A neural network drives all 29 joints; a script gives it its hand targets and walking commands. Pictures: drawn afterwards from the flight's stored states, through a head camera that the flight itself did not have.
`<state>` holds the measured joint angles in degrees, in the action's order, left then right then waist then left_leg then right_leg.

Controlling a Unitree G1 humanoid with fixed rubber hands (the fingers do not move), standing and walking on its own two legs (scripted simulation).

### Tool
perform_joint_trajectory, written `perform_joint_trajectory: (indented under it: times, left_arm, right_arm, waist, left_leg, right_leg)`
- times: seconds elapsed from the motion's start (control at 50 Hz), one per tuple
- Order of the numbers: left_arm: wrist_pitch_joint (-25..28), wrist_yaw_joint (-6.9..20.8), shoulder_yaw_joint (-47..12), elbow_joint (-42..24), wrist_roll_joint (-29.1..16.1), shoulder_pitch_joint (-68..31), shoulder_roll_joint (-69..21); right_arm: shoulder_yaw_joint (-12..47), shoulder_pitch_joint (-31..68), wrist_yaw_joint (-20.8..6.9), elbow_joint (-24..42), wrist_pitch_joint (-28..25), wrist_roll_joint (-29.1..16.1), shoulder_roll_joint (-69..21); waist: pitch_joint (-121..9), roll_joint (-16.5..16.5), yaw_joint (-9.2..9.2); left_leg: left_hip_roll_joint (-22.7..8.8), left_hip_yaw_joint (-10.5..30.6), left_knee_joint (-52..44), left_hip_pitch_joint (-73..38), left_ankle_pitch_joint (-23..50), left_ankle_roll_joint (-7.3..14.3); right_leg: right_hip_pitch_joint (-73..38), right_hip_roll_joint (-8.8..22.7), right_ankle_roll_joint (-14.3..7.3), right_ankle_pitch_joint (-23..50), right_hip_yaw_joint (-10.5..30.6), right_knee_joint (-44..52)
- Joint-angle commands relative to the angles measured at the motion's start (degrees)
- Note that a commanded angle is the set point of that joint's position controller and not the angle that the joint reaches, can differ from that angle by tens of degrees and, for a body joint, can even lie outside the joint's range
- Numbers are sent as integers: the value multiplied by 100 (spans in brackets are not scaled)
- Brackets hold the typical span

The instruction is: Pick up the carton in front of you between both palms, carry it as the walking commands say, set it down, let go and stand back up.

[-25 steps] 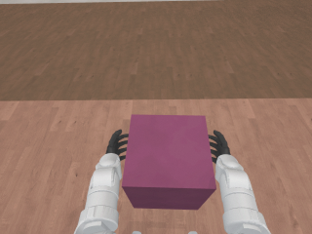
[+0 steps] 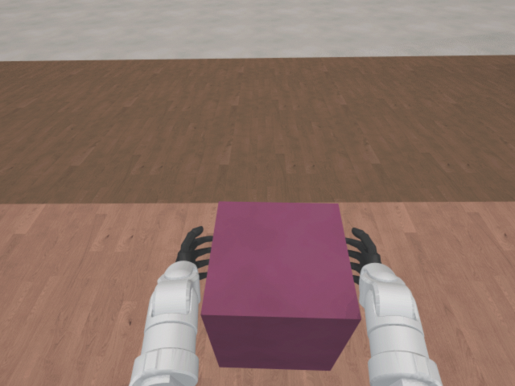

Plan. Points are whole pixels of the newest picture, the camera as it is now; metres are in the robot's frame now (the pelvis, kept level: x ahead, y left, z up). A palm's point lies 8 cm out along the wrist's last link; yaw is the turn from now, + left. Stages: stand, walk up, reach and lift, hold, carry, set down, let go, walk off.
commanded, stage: reach and lift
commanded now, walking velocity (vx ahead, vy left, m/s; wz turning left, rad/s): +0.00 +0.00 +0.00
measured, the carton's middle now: (276, 288) +0.31 +0.00 -0.04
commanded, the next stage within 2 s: hold in 0.74 s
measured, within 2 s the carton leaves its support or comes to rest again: neither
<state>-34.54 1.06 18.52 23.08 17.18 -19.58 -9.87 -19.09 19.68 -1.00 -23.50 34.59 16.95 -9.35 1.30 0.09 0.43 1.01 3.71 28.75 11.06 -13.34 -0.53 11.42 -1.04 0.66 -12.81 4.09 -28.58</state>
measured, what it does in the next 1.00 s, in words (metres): stands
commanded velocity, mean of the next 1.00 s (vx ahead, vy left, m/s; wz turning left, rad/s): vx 0.00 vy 0.00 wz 0.00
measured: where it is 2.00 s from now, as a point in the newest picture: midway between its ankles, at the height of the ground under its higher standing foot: outside the picture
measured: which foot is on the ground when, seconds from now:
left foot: down 0.00-1.00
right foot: down 0.00-1.00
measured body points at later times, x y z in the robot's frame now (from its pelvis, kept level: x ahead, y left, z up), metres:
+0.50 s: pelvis +0.02 +0.00 +0.01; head +0.00 +0.00 +0.46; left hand +0.32 +0.15 +0.03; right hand +0.32 -0.15 +0.03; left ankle +0.03 +0.13 -0.74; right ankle +0.03 -0.13 -0.74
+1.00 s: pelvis +0.01 +0.00 +0.01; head -0.03 +0.00 +0.46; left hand +0.31 +0.15 +0.05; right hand +0.31 -0.15 +0.05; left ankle +0.03 +0.13 -0.74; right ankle +0.03 -0.13 -0.74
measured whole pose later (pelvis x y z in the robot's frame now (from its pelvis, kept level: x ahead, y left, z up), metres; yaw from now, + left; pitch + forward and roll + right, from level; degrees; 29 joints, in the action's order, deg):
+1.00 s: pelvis +0.01 +0.00 +0.01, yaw +0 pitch -8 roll +0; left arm -43.3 0.6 11.1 10.6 14.4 -13.2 -8.3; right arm -11.6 13.5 -0.4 -11.0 43.5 14.5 -8.4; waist 1.9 0.0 -0.1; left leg 0.8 4.2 20.6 1.7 -10.8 -0.5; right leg 1.9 -0.8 0.6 -10.3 3.9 -20.3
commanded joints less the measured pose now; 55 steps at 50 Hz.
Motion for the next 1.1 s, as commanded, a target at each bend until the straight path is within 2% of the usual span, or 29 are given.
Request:
perform_joint_trajectory:
  times: [0.0,0.12,0.34,0.5,0.72,0.82,0.9,0.94,0.98,1.08]
  left_arm:
    - [125,1387,-3303,-23,-1291,-3320,-5567]
    - [41,1348,-3212,-43,-1231,-2957,-5417]
    - [-103,1265,-3442,-645,-1371,-2307,-5239]
    - [-200,1243,-3572,-963,-1455,-2081,-5129]
    - [-322,1230,-3685,-1176,-1514,-2212,-5083]
    - [-562,1177,-4084,-1719,-1762,-2005,-5120]
    - [-761,1121,-3773,-1532,-1583,-1833,-4824]
    - [-780,1135,-3608,-1357,-1489,-2004,-4766]
    - [-755,1169,-3628,-1323,-1513,-2259,-4880]
    - [-674,1239,-3737,-1302,-1610,-2661,-5154]
  right_arm:
    - [3281,3315,-1422,33,-133,-1288,-5551]
    - [3284,3009,-1385,121,-48,-1235,-5407]
    - [3545,2370,-1281,748,102,-1409,-5286]
    - [3623,2083,-1228,1014,211,-1457,-5220]
    - [3720,2239,-1214,1194,336,-1536,-5177]
    - [4098,2040,-1180,1722,564,-1758,-5113]
    - [3785,1855,-1135,1555,764,-1557,-4791]
    - [3561,1997,-1160,1366,786,-1452,-4727]
    - [3573,2275,-1212,1350,762,-1484,-4844]
    - [3779,2730,-1292,1400,681,-1614,-5083]
  waist:
    - [-1682,-49,-27]
    - [-1570,7,-24]
    - [-1638,-10,-15]
    - [-1526,11,-40]
    - [-1406,-3,-8]
    - [-1675,-45,-40]
    - [-998,-44,-73]
    - [-662,-47,-80]
    - [-656,-38,-74]
    - [-1098,-18,-33]
  left_leg:
    - [357,-23,-604,-385,163,63]
    - [387,-13,-709,-523,476,51]
    - [447,27,-808,-915,1475,17]
    - [464,44,-887,-999,1647,16]
    - [456,26,-938,-964,1293,32]
    - [453,69,-1002,-1233,1616,-12]
    - [423,50,-1144,-1000,1110,-4]
    - [410,15,-1198,-818,596,13]
    - [399,-11,-1200,-754,285,29]
    - [386,4,-1104,-821,299,56]
  right_leg:
    - [-513,-403,-92,144,-47,539]
    - [-627,-421,-61,435,-43,653]
    - [-984,-451,-3,1405,-6,776]
    - [-1115,-454,8,1594,14,855]
    - [-1123,-451,-4,1240,16,914]
    - [-1333,-457,5,1542,40,996]
    - [-1184,-440,-29,1003,-14,1118]
    - [-1026,-424,-49,486,-47,1161]
    - [-958,-413,-53,211,-69,1145]
    - [-1040,-406,-52,269,-68,1034]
